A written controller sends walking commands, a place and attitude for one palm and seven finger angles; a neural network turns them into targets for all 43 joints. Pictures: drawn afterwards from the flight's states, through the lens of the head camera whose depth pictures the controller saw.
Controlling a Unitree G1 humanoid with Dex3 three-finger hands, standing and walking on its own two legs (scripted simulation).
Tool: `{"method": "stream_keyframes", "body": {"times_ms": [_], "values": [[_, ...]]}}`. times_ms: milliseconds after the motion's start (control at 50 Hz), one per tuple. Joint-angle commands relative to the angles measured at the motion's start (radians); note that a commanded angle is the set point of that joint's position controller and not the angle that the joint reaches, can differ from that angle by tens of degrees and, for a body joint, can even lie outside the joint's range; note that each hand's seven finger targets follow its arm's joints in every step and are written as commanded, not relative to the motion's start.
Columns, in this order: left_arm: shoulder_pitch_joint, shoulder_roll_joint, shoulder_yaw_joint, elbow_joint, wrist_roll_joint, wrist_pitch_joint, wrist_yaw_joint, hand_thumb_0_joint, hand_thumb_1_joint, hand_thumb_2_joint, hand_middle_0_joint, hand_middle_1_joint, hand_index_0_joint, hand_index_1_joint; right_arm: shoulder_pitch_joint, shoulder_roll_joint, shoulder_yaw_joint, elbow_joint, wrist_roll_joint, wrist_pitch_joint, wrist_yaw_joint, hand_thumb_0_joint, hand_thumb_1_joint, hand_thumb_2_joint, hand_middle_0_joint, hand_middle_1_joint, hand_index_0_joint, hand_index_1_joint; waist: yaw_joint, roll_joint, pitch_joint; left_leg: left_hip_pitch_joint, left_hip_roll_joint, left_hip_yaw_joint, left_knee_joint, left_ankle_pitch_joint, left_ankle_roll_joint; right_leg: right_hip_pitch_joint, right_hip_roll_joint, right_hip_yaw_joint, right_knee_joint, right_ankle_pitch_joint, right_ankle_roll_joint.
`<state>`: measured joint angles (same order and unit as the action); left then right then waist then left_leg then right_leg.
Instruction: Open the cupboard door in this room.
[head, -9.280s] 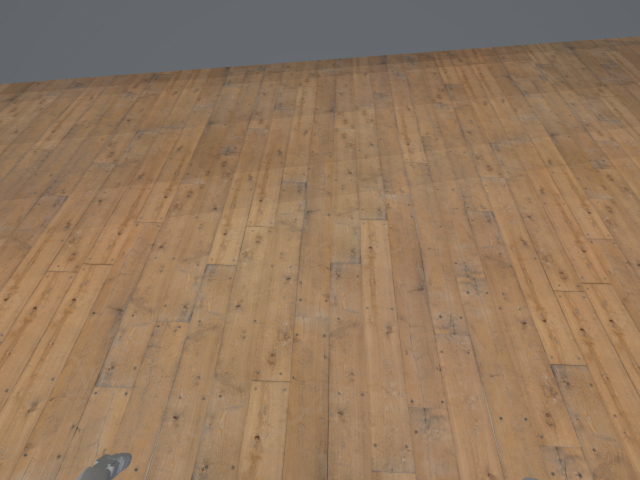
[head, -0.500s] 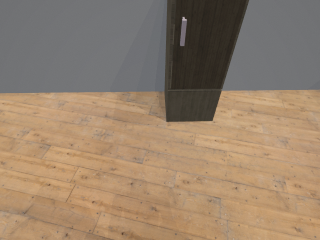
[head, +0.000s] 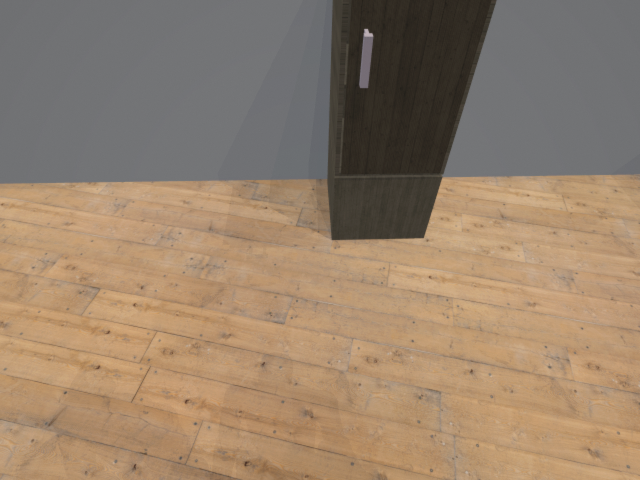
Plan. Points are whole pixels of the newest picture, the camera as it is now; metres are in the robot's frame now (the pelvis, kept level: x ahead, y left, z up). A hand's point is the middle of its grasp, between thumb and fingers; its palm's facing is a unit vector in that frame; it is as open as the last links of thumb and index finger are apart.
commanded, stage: walk to a spot facing it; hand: left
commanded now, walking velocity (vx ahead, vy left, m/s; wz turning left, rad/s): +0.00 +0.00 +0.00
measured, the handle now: (365, 58) +1.15 -0.06 +0.03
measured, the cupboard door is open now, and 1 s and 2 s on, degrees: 0 0 0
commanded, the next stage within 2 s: none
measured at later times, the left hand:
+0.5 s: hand out of the picture +0.03 +0.19 -0.18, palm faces -0.14 -0.96 -0.25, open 7.4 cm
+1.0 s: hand out of the picture +0.11 +0.18 -0.17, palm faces -0.34 -0.92 -0.19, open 7.4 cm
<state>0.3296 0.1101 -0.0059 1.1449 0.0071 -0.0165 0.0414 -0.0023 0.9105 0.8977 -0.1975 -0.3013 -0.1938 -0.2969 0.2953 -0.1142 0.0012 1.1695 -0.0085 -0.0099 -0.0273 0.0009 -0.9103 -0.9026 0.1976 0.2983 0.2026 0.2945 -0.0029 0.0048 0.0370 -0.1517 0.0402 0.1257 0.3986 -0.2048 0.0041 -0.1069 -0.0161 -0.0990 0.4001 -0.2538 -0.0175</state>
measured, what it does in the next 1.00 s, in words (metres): lifts its left foot, turning right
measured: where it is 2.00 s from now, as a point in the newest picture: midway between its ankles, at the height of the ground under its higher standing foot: (390, 428)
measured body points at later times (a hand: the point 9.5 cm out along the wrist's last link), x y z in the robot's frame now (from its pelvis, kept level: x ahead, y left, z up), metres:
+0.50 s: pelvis -0.02 +0.00 -0.02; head +0.02 -0.03 +0.43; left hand +0.04 +0.24 -0.16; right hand -0.02 -0.24 -0.18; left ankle +0.01 +0.11 -0.74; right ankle -0.05 -0.09 -0.72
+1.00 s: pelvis +0.06 +0.00 -0.01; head +0.10 -0.01 +0.44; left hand +0.13 +0.23 -0.16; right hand +0.09 -0.30 -0.13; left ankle +0.15 +0.10 -0.72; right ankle -0.05 -0.10 -0.74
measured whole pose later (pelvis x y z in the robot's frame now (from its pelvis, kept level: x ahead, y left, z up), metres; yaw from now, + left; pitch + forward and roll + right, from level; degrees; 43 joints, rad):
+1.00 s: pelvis +0.06 +0.00 -0.01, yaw -27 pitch +2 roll -1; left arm 0.36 0.20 0.05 0.99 0.03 -0.01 -0.02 0.00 0.91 0.90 -0.20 -0.30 -0.20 -0.30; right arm 0.06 -0.24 -0.06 0.89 -0.02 0.01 0.02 0.01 -0.91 -0.90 0.20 0.30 0.20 0.29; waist 0.08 -0.01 0.06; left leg -0.43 0.06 0.03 0.74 -0.36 -0.08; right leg -0.15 0.04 0.12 0.43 -0.31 -0.01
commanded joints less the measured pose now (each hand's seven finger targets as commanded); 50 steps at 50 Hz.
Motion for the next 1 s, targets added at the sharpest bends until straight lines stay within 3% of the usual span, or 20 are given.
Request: {"method": "stream_keyframes", "body": {"times_ms": [0, 160, 260, 300, 340, 360, 400, 460, 480, 500, 520, 540, 560, 580, 600, 660, 720, 880, 920, 980], "values": [[0.081, 0.089, 0.011, -0.017, 0.001, -0.013, 0.009, 0.000, 0.900, 0.900, -0.200, -0.300, -0.200, -0.300, 0.078, -0.083, -0.020, -0.016, 0.004, -0.013, -0.007, 0.000, -0.900, -0.900, 0.200, 0.300, 0.200, 0.300, 0.004, -0.023, 0.068, 0.002, 0.091, -0.110, -0.076, 0.077, 0.016, -0.097, -0.111, 0.113, -0.102, 0.106, -0.005], [0.035, 0.121, 0.049, -0.054, 0.007, 0.018, -0.004, 0.000, 0.900, 0.900, -0.200, -0.300, -0.200, -0.300, 0.040, -0.110, -0.052, -0.050, 0.000, 0.011, -0.017, 0.000, -0.900, -0.900, 0.200, 0.300, 0.200, 0.300, -0.002, -0.019, 0.068, -0.001, 0.120, -0.057, 0.027, 0.025, 0.015, -0.198, -0.105, 0.177, -0.025, 0.144, -0.025], [-0.015, 0.139, 0.076, -0.120, 0.017, 0.042, -0.019, 0.000, 0.900, 0.900, -0.200, -0.300, -0.200, -0.300, -0.010, -0.148, -0.083, -0.118, -0.005, 0.026, -0.015, 0.000, -0.900, -0.900, 0.200, 0.300, 0.200, 0.300, -0.002, 0.016, 0.088, -0.054, 0.168, -0.081, 0.018, -0.177, 0.029, -0.315, -0.063, 0.207, 0.050, -0.015, -0.028], [-0.027, 0.129, 0.082, -0.144, 0.018, 0.046, -0.025, 0.000, 0.900, 0.900, -0.200, -0.300, -0.200, -0.300, -0.023, -0.180, -0.095, -0.142, -0.005, 0.023, -0.015, 0.000, -0.900, -0.900, 0.200, 0.300, 0.200, 0.300, -0.001, 0.083, 0.058, -0.049, 0.241, -0.143, -0.044, -0.228, 0.063, -0.339, -0.019, 0.163, 0.173, -0.028, -0.017], [-0.020, 0.110, 0.088, -0.163, 0.022, 0.055, -0.033, 0.000, 0.900, 0.900, -0.200, -0.300, -0.200, -0.300, -0.042, -0.217, -0.110, -0.161, -0.007, 0.010, -0.016, 0.000, -0.900, -0.900, 0.200, 0.300, 0.200, 0.300, 0.002, 0.187, -0.019, -0.042, 0.374, -0.201, -0.127, -0.172, 0.139, -0.333, 0.000, 0.064, 0.469, -0.150, 0.010], [-0.036, 0.108, 0.090, -0.179, 0.024, 0.057, -0.036, 0.000, 0.900, 0.900, -0.200, -0.300, -0.200, -0.300, -0.042, -0.219, -0.110, -0.170, -0.009, 0.004, -0.014, 0.000, -0.900, -0.900, 0.200, 0.300, 0.200, 0.300, -0.007, 0.199, -0.035, -0.016, 0.402, -0.201, -0.133, -0.075, 0.169, -0.364, -0.014, 0.065, 0.559, -0.239, 0.019], [-0.061, 0.109, 0.095, -0.202, 0.024, 0.057, -0.040, 0.000, 0.900, 0.900, -0.200, -0.300, -0.200, -0.300, -0.066, -0.219, -0.112, -0.191, -0.013, 0.001, -0.013, 0.000, -0.900, -0.900, 0.200, 0.300, 0.200, 0.300, -0.005, 0.138, -0.043, -0.002, 0.418, -0.148, -0.087, 0.043, 0.178, -0.385, -0.047, 0.069, 0.581, -0.265, 0.024], [-0.029, 0.101, 0.094, -0.210, 0.018, 0.048, -0.046, 0.000, 0.900, 0.900, -0.200, -0.300, -0.200, -0.300, -0.117, -0.240, -0.118, -0.204, -0.021, 0.007, -0.005, 0.000, -0.900, -0.900, 0.200, 0.300, 0.200, 0.300, 0.023, 0.099, -0.057, -0.021, 0.383, -0.024, 0.037, 0.181, 0.122, -0.261, -0.049, 0.028, 0.385, -0.192, 0.031], [-0.002, 0.114, 0.098, -0.203, 0.019, 0.045, -0.046, 0.000, 0.900, 0.900, -0.200, -0.300, -0.200, -0.300, -0.122, -0.242, -0.118, -0.208, -0.019, 0.011, -0.001, 0.000, -0.900, -0.900, 0.200, 0.300, 0.200, 0.300, 0.036, 0.074, -0.059, -0.062, 0.356, 0.022, 0.103, 0.152, 0.088, -0.184, -0.033, 0.004, 0.278, -0.094, 0.034], [0.041, 0.142, 0.104, -0.194, 0.020, 0.040, -0.043, 0.000, 0.900, 0.900, -0.200, -0.300, -0.200, -0.300, -0.129, -0.237, -0.117, -0.218, -0.015, 0.016, 0.002, 0.000, -0.900, -0.900, 0.200, 0.300, 0.200, 0.300, 0.062, -0.005, -0.062, -0.132, 0.312, 0.072, 0.235, 0.084, 0.037, -0.090, -0.033, 0.017, 0.128, 0.048, 0.026], [0.070, 0.232, 0.114, -0.193, 0.031, 0.026, -0.033, 0.000, 0.900, 0.900, -0.200, -0.300, -0.200, -0.300, -0.124, -0.174, -0.104, -0.248, -0.009, 0.023, 0.007, 0.000, -0.900, -0.900, 0.200, 0.300, 0.200, 0.300, 0.081, -0.290, -0.041, -0.310, 0.180, 0.131, 0.460, -0.220, -0.040, -0.013, -0.200, 0.299, -0.058, 0.201, -0.026], [0.086, 0.306, 0.123, -0.196, 0.022, 0.025, -0.021, 0.000, 0.900, 0.900, -0.200, -0.300, -0.200, -0.300, -0.195, -0.138, -0.087, -0.306, -0.010, 0.030, 0.012, 0.000, -0.900, -0.900, 0.200, 0.300, 0.200, 0.300, 0.101, -0.409, -0.002, -0.484, 0.065, 0.054, 0.661, -0.435, -0.076, -0.023, -0.359, 0.575, -0.127, 0.330, -0.132], [0.088, 0.302, 0.120, -0.206, 0.012, 0.027, -0.013, 0.000, 0.900, 0.900, -0.200, -0.300, -0.200, -0.300, -0.227, -0.166, -0.087, -0.322, -0.007, 0.041, 0.013, 0.000, -0.900, -0.900, 0.200, 0.300, 0.200, 0.300, 0.104, -0.268, 0.006, -0.480, 0.078, -0.056, 0.743, -0.399, -0.064, -0.066, -0.375, 0.561, -0.159, 0.135, -0.185], [0.039, 0.288, 0.124, -0.225, 0.015, 0.025, -0.010, 0.000, 0.900, 0.900, -0.200, -0.300, -0.200, -0.300, -0.252, -0.163, -0.089, -0.330, -0.010, 0.042, 0.019, 0.000, -0.900, -0.900, 0.200, 0.300, 0.200, 0.300, 0.085, -0.223, 0.040, -0.525, 0.090, -0.092, 0.766, -0.331, -0.058, -0.081, -0.328, 0.555, -0.187, -0.058, -0.174], [0.004, 0.272, 0.122, -0.231, 0.015, 0.023, -0.011, 0.000, 0.900, 0.900, -0.200, -0.300, -0.200, -0.300, -0.261, -0.176, -0.091, -0.328, -0.015, 0.039, 0.023, 0.000, -0.900, -0.900, 0.200, 0.300, 0.200, 0.300, 0.073, -0.190, 0.048, -0.542, 0.095, -0.099, 0.781, -0.271, -0.060, -0.069, -0.305, 0.560, -0.185, -0.131, -0.159], [-0.014, 0.264, 0.110, -0.236, 0.012, -0.006, -0.025, 0.000, 0.900, 0.900, -0.200, -0.300, -0.200, -0.300, -0.228, -0.190, -0.093, -0.312, -0.024, 0.022, 0.036, 0.000, -0.900, -0.900, 0.200, 0.300, 0.200, 0.300, 0.047, -0.082, -0.018, -0.494, 0.081, -0.104, 0.718, -0.147, -0.075, 0.003, -0.232, 0.448, -0.131, 0.013, -0.142], [0.036, 0.275, 0.110, -0.221, 0.011, -0.021, -0.034, 0.000, 0.900, 0.900, -0.200, -0.300, -0.200, -0.300, -0.239, -0.184, -0.090, -0.317, -0.022, 0.015, 0.040, 0.000, -0.900, -0.900, 0.200, 0.300, 0.200, 0.300, 0.062, -0.092, -0.045, -0.499, 0.064, -0.096, 0.676, -0.113, -0.087, 0.064, -0.200, 0.424, -0.116, 0.092, -0.141], [0.068, 0.284, 0.106, -0.215, 0.020, -0.027, -0.038, 0.000, 0.900, 0.900, -0.200, -0.300, -0.200, -0.300, -0.339, -0.187, -0.077, -0.387, -0.011, -0.007, 0.040, 0.000, -0.900, -0.900, 0.200, 0.300, 0.200, 0.300, 0.083, -0.145, 0.001, -0.462, 0.035, -0.100, 0.453, -0.148, -0.088, 0.059, -0.198, 0.490, -0.130, 0.117, -0.176], [0.045, 0.299, 0.111, -0.220, 0.022, -0.023, -0.037, 0.000, 0.900, 0.900, -0.200, -0.300, -0.200, -0.300, -0.331, -0.184, -0.073, -0.393, -0.006, -0.017, 0.039, 0.000, -0.900, -0.900, 0.200, 0.300, 0.200, 0.300, 0.077, -0.152, -0.015, -0.384, 0.021, -0.095, 0.349, -0.176, -0.081, 0.043, -0.196, 0.488, -0.097, 0.157, -0.171], [-0.033, 0.302, 0.114, -0.234, 0.013, -0.016, -0.041, 0.000, 0.900, 0.900, -0.200, -0.300, -0.200, -0.300, -0.197, -0.202, -0.075, -0.353, -0.001, -0.034, 0.027, 0.000, -0.900, -0.900, 0.200, 0.300, 0.200, 0.300, 0.008, -0.139, -0.044, -0.060, -0.014, -0.066, 0.108, -0.050, -0.070, -0.132, -0.128, 0.431, 0.011, 0.163, -0.112]]}}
